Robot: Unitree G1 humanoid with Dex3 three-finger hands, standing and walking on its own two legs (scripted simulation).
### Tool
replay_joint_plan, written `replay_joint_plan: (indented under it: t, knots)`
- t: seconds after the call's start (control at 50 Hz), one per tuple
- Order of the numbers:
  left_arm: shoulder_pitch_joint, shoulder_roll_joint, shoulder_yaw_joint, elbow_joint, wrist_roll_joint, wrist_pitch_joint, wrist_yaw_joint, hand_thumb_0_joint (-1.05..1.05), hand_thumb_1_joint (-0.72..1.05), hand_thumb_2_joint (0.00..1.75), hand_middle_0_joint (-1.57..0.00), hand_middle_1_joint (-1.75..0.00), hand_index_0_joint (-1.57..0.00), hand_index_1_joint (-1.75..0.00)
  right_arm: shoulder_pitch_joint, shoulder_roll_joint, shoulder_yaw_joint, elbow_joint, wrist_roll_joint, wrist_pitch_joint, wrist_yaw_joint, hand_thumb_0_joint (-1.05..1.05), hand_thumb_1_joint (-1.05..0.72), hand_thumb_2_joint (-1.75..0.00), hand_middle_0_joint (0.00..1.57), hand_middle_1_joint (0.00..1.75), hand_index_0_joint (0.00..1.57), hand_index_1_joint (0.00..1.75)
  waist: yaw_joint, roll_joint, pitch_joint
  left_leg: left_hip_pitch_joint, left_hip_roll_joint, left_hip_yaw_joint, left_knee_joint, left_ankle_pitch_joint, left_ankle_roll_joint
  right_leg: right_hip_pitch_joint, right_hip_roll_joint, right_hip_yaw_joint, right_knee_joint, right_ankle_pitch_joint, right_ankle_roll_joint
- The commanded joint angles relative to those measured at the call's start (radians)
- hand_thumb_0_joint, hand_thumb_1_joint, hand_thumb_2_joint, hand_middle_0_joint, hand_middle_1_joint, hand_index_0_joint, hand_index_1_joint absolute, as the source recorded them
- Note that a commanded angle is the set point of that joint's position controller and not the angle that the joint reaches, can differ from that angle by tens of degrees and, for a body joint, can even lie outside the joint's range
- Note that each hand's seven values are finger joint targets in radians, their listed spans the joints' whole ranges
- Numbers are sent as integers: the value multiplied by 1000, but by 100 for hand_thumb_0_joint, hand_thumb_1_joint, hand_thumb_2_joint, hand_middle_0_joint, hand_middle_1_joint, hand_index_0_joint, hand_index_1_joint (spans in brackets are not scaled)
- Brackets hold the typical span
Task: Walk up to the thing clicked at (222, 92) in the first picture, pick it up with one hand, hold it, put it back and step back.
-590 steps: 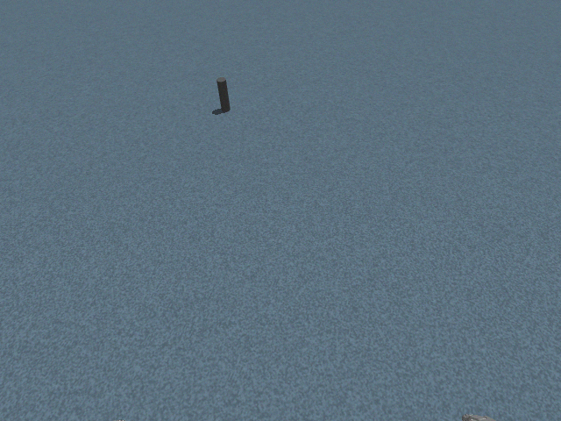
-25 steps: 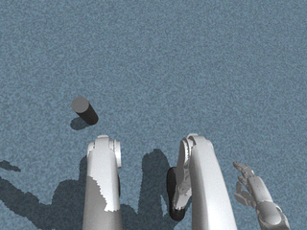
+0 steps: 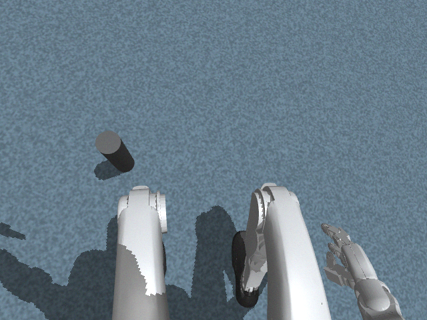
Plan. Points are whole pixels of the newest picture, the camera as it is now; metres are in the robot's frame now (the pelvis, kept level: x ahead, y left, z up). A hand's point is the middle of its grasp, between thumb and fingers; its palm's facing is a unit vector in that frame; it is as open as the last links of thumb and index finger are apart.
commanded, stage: approach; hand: left
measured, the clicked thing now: (117, 154) +0.44 +0.24 -0.29
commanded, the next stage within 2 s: close in in 0.38 s
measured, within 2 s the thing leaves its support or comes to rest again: neither
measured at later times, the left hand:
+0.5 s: hand (62, 168) +0.38 +0.34 -0.21, palm faces +0.13 -0.99 +0.04, open 17.6 cm
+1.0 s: hand (101, 166) +0.39 +0.27 -0.25, palm faces +0.17 -0.98 +0.02, open 17.6 cm
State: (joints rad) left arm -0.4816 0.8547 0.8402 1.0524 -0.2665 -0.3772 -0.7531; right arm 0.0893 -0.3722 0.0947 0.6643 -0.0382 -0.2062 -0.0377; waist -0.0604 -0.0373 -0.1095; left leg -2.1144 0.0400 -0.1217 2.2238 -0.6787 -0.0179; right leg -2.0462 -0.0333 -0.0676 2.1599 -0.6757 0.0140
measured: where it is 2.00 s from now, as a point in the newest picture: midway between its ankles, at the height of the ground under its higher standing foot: (200, 285)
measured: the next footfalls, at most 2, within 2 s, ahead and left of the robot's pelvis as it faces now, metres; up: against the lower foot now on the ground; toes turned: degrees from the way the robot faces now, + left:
none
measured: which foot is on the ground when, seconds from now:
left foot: down 0.00-1.00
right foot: down 0.00-1.00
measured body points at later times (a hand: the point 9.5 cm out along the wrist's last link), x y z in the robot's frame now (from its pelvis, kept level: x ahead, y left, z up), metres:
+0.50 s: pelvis -0.01 +0.01 -0.09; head +0.22 +0.13 +0.27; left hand +0.36 +0.39 -0.21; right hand +0.17 -0.26 -0.16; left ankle +0.08 +0.13 -0.36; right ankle +0.10 -0.13 -0.36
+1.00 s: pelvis -0.02 +0.02 -0.11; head +0.20 +0.16 +0.25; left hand +0.38 +0.32 -0.25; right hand +0.14 -0.26 -0.15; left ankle +0.08 +0.13 -0.36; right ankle +0.10 -0.13 -0.36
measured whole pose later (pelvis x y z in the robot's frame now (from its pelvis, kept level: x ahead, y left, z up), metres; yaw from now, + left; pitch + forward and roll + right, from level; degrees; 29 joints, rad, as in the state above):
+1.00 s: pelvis -0.02 +0.02 -0.11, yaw -8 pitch +13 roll -14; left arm -0.50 0.70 0.58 1.31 -0.19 -1.05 -0.27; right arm -0.15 -0.38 0.39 0.62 -0.32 -0.06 0.13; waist -0.19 -0.22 0.23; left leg -2.23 0.03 -0.33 2.65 -0.68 -0.02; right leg -2.09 0.04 -0.20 2.44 -0.61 0.06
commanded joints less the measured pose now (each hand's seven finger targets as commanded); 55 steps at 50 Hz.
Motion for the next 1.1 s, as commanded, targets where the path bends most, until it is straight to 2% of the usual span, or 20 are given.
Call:
replay_joint_plan:
  t: [0.0, 0.1, 0.12, 0.16, 0.22, 0.24, 0.3, 0.34, 0.4, 0.42, 0.44, 0.46, 0.54, 0.62, 0.7, 0.78, 0.86, 0.88, 0.96, 1.08]
  knots:
    - [-173, 267, 35, -83, -72, -163, -18, 0, -61, 0, -7, -7, -7, -7, 76, -214, -68, -43, -9, -43, -9, 0, -90, -90, 20, 30, 20, 30, -14, 120, -459, 323, -13, 51, -198, 91, 47, 222, 50, -41, -172, 81, -45]
    - [-231, 259, 13, -38, -79, -293, -20, 0, -61, 2, -7, -8, -7, -8, 37, -232, -39, -44, -48, -51, 3, 0, -90, -89, 20, 30, 20, 30, -24, 138, -476, 308, -5, 52, -130, 70, 38, 217, 61, -58, -120, 69, -45]
    - [-225, 233, -14, -8, -75, -312, -21, 0, -61, 2, -6, -8, -7, -8, 29, -235, -31, -33, -57, -46, 6, 0, -90, -89, 20, 30, 20, 30, -25, 166, -462, 326, -3, 49, -123, 60, 33, 186, 62, -66, -102, 61, -47]
    - [-244, 290, 10, -28, -70, -349, -11, 0, -61, 2, -7, -8, -7, -8, 11, -248, -20, -32, -73, -42, 11, 0, -90, -89, 20, 30, 20, 30, -10, 206, -485, 340, 2, 47, -93, 71, 27, 179, 67, -72, -74, 71, -49]
    - [-225, 294, 16, -30, -66, -394, 9, 0, -61, 2, -7, -9, -7, -9, -15, -263, 6, -28, -96, -27, 23, 0, -90, -90, 20, 30, 20, 30, -1, 269, -497, 369, 7, 34, -70, 121, 14, 182, 68, -90, -21, 114, -51]
    - [-240, 356, 56, -81, -60, -410, 22, 0, -61, 3, -7, -10, -7, -10, -12, -270, 9, -28, -104, -19, 24, 0, -90, -90, 20, 30, 20, 30, 10, 293, -532, 382, 9, 33, -56, 144, 12, 200, 71, -94, -9, 137, -50]
    - [-152, 230, -31, 19, -47, -421, 31, 0, -61, 3, -7, -10, -7, -10, -55, -276, 34, -33, -117, 2, 38, 0, -91, -90, 20, 30, 20, 30, -26, 286, -471, 364, 11, 11, -47, 116, 8, 173, 72, -118, 21, 118, -49]
    - [-177, 379, 70, -90, -46, -461, 58, 0, -61, 5, -7, -9, -6, -10, -73, -298, 42, -34, -129, 17, 37, 0, -90, -90, 20, 30, 20, 30, 7, 361, -508, 411, 16, 5, -31, 176, -1, 186, 75, -125, 50, 163, -50]
    - [-148, 156, -73, 28, -58, -492, 56, 0, -61, 3, -7, -11, -7, -10, -107, -295, 73, -32, -148, 36, 51, 0, -91, -90, 20, 30, 20, 30, -77, 338, -426, 391, 19, -24, -1, 157, -5, 143, 78, -152, 75, 158, -48]
    - [-150, 184, -52, 19, -60, -507, 68, 0, -59, 5, -7, -11, -7, -10, -120, -299, 80, -41, -154, 36, 52, 0, -90, -90, 20, 30, 20, 30, -73, 326, -424, 390, 22, -29, 14, 174, -6, 151, 81, -161, 82, 176, -47]
    - [-165, 265, -6, 10, -55, -524, 87, 0, -59, 5, -6, -10, -7, -10, -134, -314, 84, -56, -157, 41, 49, 0, -90, -90, 20, 30, 20, 30, -68, 323, -433, 376, 22, -32, 28, 170, -2, 162, 83, -162, 83, 176, -46]
    - [-161, 234, -46, 62, -48, -536, 99, 0, -58, 5, -6, -10, -6, -9, -141, -310, 99, -54, -163, 49, 52, 0, -90, -90, 20, 30, 20, 30, -90, 314, -408, 352, 22, -34, 38, 155, 1, 168, 83, -165, 86, 170, -44]
    - [-200, 131, -118, 123, -50, -594, 147, 0, -61, 5, -5, -11, -8, -9, -176, -315, 129, -61, -192, 64, 64, 0, -90, -89, 20, 30, 20, 30, -136, 288, -344, 325, 25, -49, 73, 122, 1, 163, 89, -183, 87, 169, -38]
    - [-206, 143, -118, 136, -24, -652, 242, 0, -61, 6, -5, -11, -8, -9, -193, -329, 152, -63, -215, 79, 84, 0, -90, -89, 20, 30, 20, 30, -134, 294, -309, 309, 25, -62, 80, 85, -4, 172, 95, -207, 96, 150, -34]
    - [-181, 121, -127, 121, 19, -697, 343, 0, -61, 8, -4, -12, -7, -10, -199, -333, 161, -63, -246, 101, 106, 0, -90, -90, 20, 30, 20, 30, -130, 330, -296, 332, 28, -74, 77, 126, -18, 187, 98, -222, 117, 184, -32]
    - [-186, 83, -178, 107, 60, -722, 423, 0, -61, 7, -4, -11, -7, -8, -216, -329, 163, -67, -266, 127, 121, 0, -90, -90, 20, 30, 20, 30, -151, 330, -241, 287, 27, -74, 82, 84, -13, 175, 101, -223, 111, 174, -32]
    - [-198, 44, -240, 116, 82, -736, 466, 0, -60, 7, -4, -10, -7, -7, -233, -340, 167, -82, -273, 142, 134, 0, -90, -90, 20, 30, 20, 30, -186, 304, -201, 249, 24, -87, 75, 10, -7, 159, 101, -238, 102, 131, -29]
    - [-192, 52, -230, 109, 83, -739, 481, 0, -60, 7, -4, -9, -6, -7, -225, -338, 170, -84, -277, 145, 137, 0, -90, -90, 20, 30, 20, 30, -179, 305, -211, 250, 23, -86, 78, 13, -6, 178, 104, -239, 102, 138, -28]
    - [-182, 1, -279, 133, 74, -755, 511, 0, -58, 9, -6, -11, -9, -9, -233, -346, 177, -94, -278, 151, 148, 0, -90, -90, 20, 30, 20, 30, -194, 268, -207, 263, 21, -104, 82, 27, -10, 169, 106, -249, 105, 148, -24]
    - [-217, 11, -285, 163, 86, -783, 565, 0, -57, 10, -7, -10, -9, -9, -234, -347, 201, -101, -286, 162, 157, 0, -90, -90, 20, 30, 20, 30, -209, 261, -176, 238, 19, -120, 84, 7, -8, 178, 108, -258, 111, 143, -22]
